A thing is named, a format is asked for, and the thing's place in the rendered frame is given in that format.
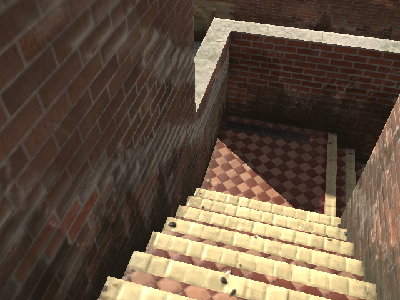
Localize stairs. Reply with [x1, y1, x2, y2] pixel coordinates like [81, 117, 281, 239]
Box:
[98, 188, 377, 300]
[336, 146, 366, 218]

